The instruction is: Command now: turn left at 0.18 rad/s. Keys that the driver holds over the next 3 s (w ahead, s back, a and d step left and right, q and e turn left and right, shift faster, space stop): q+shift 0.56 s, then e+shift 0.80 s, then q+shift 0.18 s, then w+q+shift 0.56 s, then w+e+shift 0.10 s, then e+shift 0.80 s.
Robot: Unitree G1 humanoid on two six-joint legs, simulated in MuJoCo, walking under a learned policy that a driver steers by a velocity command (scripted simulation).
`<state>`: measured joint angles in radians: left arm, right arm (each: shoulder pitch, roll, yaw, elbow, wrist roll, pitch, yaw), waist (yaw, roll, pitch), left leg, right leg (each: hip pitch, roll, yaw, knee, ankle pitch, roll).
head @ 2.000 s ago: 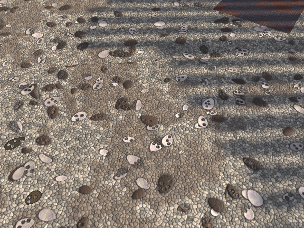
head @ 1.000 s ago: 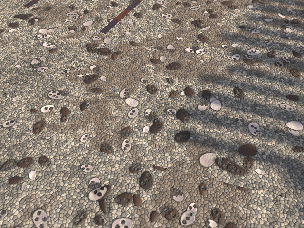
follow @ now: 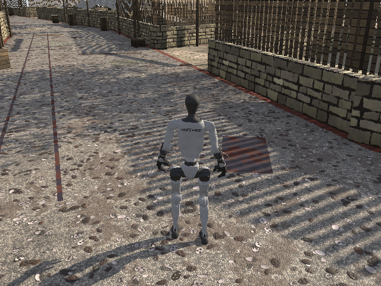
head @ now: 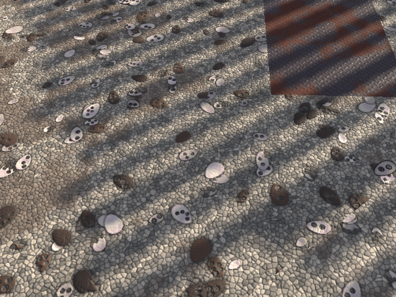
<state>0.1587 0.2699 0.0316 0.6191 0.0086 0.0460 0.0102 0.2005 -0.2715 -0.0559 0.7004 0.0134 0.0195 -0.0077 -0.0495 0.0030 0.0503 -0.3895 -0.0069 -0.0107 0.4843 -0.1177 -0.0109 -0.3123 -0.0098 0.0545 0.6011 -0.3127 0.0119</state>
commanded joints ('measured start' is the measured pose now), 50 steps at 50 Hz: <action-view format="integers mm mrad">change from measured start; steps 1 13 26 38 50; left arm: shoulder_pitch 159 -16 -112 -33 9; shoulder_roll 223 151 132 113 198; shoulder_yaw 66 74 88 54 109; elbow -30 -22 -33 16 -31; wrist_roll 32 6 11 -21 -45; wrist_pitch -1 -26 -59 -54 -27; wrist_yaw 13 50 36 -9 39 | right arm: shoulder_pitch -33 -53 -52 -98 -162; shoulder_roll -74 -55 -208 -131 -33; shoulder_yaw -12 -24 -72 -13 -23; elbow -83 -157 -202 -128 -160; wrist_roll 0 9 12 -39 -7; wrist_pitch -33 30 -2 -9 -26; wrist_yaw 24 26 -17 0 -11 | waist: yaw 79 94 60 39 57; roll -87 -151 101 148 -141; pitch -157 -107 -142 -91 -172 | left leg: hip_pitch -218 -187 240 86 -103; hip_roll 30 87 206 187 -80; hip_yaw -108 54 -336 -224 -80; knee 77 409 -124 -87 311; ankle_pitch -334 -250 256 17 -361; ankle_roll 28 -86 235 211 -41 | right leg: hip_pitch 356 230 -380 11 196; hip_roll -237 -309 -16 -20 -147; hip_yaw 215 -61 36 -68 393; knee -207 -224 560 26 -207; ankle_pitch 133 425 -80 64 424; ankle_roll -147 -214 45 21 -183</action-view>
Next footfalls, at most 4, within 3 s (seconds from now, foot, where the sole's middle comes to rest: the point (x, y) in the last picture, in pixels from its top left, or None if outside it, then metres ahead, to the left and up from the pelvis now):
0.38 left None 0.02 0.14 -0.77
0.80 right None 0.15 -0.05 -0.77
1.10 left None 0.04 0.17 -0.77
1.56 right None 0.07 -0.10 -0.77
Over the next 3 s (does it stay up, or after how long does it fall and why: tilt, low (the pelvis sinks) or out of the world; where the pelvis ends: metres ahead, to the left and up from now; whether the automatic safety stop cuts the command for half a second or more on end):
stays up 0.63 0.47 0.00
